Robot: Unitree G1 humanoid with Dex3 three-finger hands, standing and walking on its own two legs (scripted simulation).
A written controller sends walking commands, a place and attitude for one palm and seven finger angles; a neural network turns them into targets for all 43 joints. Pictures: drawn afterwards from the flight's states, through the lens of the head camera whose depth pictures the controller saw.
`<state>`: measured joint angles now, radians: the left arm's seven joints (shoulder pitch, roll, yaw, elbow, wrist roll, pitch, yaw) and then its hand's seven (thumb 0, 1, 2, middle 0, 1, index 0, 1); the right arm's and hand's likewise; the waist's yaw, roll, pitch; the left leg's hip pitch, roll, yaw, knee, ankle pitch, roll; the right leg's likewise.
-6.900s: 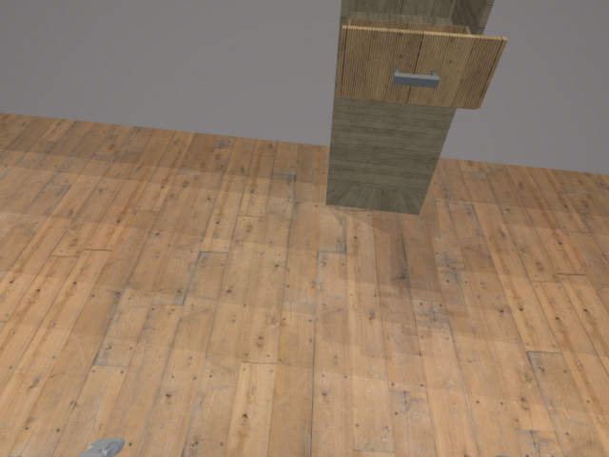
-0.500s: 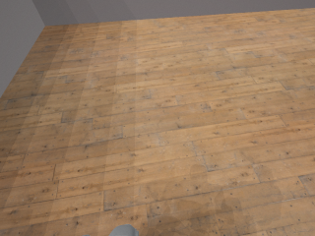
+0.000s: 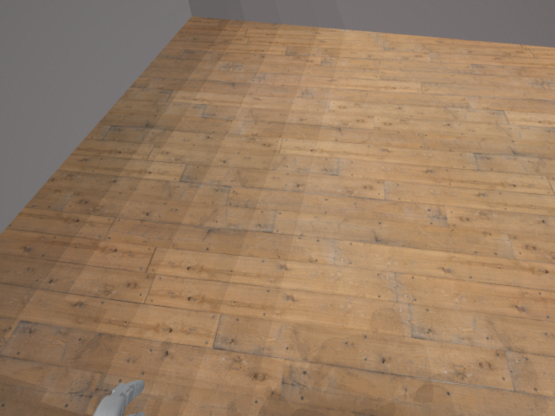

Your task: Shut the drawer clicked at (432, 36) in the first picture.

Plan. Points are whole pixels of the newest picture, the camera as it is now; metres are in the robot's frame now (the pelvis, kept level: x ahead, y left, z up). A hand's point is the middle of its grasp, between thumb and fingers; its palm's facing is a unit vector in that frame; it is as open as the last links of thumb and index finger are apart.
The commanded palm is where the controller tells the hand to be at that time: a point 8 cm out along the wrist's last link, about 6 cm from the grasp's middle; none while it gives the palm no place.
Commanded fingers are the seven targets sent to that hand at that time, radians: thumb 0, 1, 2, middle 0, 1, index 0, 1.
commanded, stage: turn to face it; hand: left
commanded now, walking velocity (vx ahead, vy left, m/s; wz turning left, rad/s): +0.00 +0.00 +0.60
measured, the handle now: out of the picture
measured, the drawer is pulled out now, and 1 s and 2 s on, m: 0.30 0.30 0.30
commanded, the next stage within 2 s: take the last steps up to it in 2.00 s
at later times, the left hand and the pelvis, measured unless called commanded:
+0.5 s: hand out of the picture -0.03 +0.24 -0.18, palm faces +0.35 -0.90 -0.24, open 7.4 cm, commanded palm none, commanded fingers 0.00 0.90 0.90 -0.20 -0.30 -0.20 -0.30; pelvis +0.00 +0.02 -0.01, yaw +19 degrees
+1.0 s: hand out of the picture +0.01 +0.23 -0.13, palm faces +0.54 -0.79 -0.29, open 7.4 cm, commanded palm none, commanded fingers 0.00 0.90 0.90 -0.20 -0.30 -0.20 -0.30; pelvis +0.01 -0.01 +0.00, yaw +35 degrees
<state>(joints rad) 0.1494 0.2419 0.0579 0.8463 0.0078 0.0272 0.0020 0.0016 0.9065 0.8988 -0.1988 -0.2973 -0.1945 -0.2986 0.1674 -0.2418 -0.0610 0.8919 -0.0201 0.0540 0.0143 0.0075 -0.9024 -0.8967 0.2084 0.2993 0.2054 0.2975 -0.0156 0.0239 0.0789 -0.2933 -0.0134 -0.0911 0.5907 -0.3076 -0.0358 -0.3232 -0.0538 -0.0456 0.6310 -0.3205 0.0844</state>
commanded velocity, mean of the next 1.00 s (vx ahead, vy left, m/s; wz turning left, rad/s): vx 0.00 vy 0.00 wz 0.60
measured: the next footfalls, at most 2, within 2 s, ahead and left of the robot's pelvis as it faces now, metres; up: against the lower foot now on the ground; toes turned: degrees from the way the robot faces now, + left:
left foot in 0.44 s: +0.02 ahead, +0.14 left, +0.00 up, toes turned +24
right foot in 0.96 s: +0.10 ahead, -0.09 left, +0.00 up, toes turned +32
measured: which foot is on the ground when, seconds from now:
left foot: down 0.00-0.00, up 0.02-0.42, down 0.44-0.96, up 0.98-1.00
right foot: down 0.00-0.44, up 0.46-0.94, down 0.96-1.00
